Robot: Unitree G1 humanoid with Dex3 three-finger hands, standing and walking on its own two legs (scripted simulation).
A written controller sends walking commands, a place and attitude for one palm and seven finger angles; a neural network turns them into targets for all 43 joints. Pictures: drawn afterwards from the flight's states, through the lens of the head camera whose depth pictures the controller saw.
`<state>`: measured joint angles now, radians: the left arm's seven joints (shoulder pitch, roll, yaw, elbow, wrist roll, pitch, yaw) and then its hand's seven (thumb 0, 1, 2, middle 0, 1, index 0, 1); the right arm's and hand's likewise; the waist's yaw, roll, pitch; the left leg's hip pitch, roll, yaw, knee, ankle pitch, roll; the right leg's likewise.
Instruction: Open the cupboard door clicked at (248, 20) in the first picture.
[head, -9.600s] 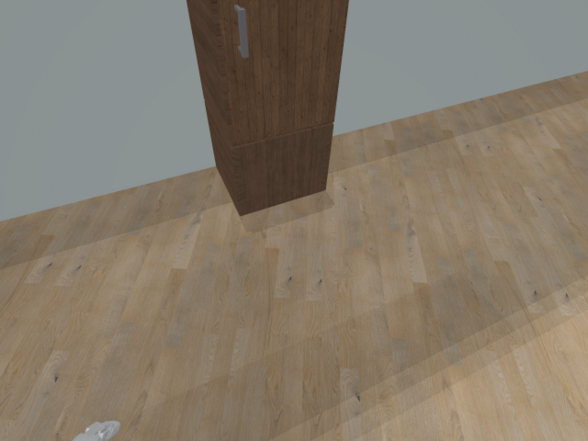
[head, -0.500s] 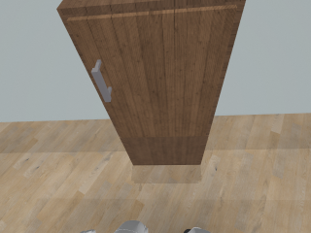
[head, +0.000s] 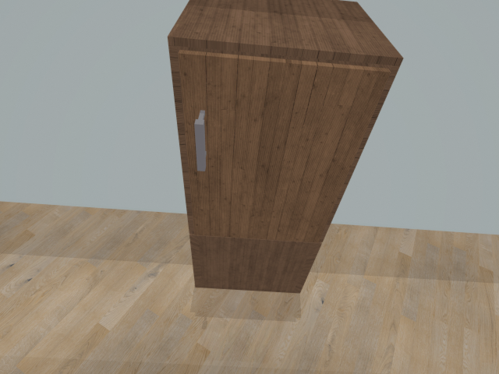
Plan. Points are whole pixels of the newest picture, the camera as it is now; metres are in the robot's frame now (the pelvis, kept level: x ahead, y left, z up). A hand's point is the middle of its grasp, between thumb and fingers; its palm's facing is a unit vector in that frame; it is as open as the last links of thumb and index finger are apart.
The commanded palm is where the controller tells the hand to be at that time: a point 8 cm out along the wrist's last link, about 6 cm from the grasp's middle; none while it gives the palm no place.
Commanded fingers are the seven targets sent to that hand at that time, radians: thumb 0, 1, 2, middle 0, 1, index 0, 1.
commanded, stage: come to a stop and stand still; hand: left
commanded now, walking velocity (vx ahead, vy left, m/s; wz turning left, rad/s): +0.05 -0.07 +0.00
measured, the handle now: (201, 141) +0.58 +0.15 +0.05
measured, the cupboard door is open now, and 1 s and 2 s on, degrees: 0 0 0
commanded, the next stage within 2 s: look again from close up in 0.08 s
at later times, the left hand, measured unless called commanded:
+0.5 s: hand out of the picture +0.03 +0.13 -0.19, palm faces +0.02 -0.98 -0.22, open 7.2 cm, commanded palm none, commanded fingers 0.00 0.90 0.90 -0.20 -0.30 -0.20 -0.30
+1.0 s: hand out of the picture -0.05 +0.12 -0.20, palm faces +0.07 -0.99 -0.14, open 7.3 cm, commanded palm none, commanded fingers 0.00 0.90 0.90 -0.20 -0.30 -0.20 -0.30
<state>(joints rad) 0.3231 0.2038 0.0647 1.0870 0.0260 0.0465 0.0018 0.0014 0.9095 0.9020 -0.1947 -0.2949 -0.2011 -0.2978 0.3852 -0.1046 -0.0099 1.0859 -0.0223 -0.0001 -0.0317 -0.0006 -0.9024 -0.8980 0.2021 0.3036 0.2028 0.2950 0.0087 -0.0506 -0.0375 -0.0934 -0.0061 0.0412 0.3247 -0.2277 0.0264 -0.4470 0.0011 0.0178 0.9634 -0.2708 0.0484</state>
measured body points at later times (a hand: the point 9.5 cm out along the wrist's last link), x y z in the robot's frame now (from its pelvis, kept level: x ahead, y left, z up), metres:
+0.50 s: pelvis +0.00 -0.04 -0.02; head +0.00 -0.05 +0.43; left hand +0.03 +0.19 -0.17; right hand +0.01 -0.27 -0.18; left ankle -0.02 +0.09 -0.75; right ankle -0.01 -0.15 -0.75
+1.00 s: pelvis +0.00 -0.04 -0.02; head -0.02 -0.03 +0.43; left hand -0.06 +0.17 -0.18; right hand -0.04 -0.25 -0.18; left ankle -0.02 +0.09 -0.75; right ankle -0.01 -0.15 -0.75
